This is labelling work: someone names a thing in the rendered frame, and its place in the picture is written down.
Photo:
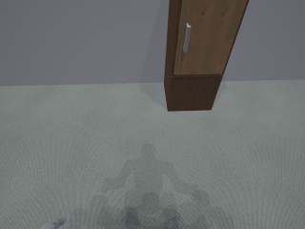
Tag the cupboard door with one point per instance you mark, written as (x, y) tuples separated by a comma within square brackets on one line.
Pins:
[(214, 24)]

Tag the left robot hand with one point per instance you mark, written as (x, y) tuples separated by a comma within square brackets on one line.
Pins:
[(54, 223)]

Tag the handle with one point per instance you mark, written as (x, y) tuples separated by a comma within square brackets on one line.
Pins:
[(187, 38)]

